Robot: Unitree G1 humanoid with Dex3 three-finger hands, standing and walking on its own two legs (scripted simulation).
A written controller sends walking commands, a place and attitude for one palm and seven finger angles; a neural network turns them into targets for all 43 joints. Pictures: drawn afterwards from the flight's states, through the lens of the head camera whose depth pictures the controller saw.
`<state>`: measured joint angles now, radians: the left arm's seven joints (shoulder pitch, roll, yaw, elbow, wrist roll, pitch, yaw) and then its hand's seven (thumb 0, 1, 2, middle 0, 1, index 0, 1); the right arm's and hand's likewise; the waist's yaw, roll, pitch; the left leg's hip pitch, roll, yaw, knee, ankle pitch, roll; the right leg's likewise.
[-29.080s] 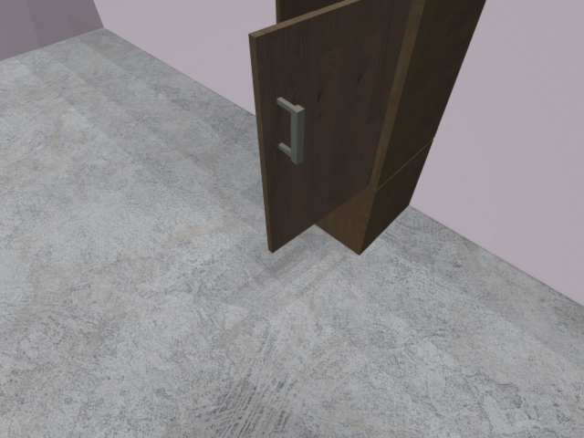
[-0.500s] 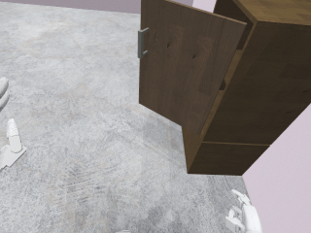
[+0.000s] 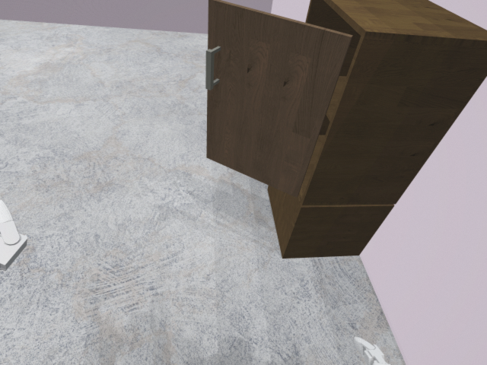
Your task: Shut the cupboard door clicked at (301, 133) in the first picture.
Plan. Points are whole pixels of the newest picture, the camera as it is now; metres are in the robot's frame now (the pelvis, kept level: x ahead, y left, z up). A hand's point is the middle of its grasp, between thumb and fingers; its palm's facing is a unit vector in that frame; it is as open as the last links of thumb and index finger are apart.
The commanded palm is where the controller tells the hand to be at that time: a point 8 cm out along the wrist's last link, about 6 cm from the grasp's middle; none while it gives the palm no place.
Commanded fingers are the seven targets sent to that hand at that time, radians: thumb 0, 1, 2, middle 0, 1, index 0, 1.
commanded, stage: stop stepping back and stand still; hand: left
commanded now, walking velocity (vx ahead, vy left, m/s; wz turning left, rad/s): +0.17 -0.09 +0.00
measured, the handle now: (213, 68) +0.94 +0.11 +0.07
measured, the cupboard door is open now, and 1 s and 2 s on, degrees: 56 56 56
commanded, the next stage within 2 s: let the arm hang, fingers relaxed in 0.64 s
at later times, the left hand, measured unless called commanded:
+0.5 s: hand (54, 222) +0.25 +0.26 +0.16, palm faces +0.40 -0.83 -0.40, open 7.4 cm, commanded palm +0.18 +0.30 +0.18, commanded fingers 0.00 0.90 0.90 -0.20 -0.30 -0.20 -0.30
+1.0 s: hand out of the picture +0.11 +0.18 -0.15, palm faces -0.06 -0.97 -0.22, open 7.4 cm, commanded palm none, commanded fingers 0.00 0.90 0.90 -0.20 -0.30 -0.20 -0.30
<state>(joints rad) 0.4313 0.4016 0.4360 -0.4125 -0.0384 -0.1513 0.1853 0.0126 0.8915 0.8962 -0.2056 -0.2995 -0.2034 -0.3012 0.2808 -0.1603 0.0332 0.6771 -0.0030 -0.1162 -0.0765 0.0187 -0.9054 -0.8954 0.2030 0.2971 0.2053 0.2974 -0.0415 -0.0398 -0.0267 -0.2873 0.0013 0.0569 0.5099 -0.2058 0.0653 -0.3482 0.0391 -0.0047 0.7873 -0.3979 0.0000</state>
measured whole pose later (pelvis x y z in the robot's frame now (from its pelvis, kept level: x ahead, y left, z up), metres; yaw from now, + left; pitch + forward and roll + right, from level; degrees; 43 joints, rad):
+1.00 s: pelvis +0.00 +0.01 -0.01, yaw -1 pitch -1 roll +0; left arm 0.31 0.20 -0.02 0.65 0.02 0.08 0.00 0.01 0.91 0.90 -0.20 -0.30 -0.20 -0.30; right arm 0.20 -0.28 0.01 0.80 -0.02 0.02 0.01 0.01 -0.91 -0.90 0.20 0.30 0.20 0.30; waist -0.04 0.01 0.00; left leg -0.36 -0.02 0.05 0.62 -0.24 0.05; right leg -0.22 -0.01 -0.07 0.62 -0.39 -0.02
